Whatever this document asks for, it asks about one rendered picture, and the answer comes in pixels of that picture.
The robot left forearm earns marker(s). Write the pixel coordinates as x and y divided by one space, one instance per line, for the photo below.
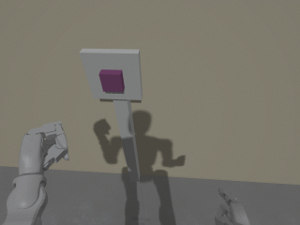
27 201

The panel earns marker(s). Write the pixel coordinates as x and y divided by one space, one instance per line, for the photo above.
129 61

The right robot hand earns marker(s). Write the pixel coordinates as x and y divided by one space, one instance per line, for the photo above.
235 213

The left robot hand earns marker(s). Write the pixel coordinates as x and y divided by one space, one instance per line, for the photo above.
34 147

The button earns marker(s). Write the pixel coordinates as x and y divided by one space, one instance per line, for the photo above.
112 80

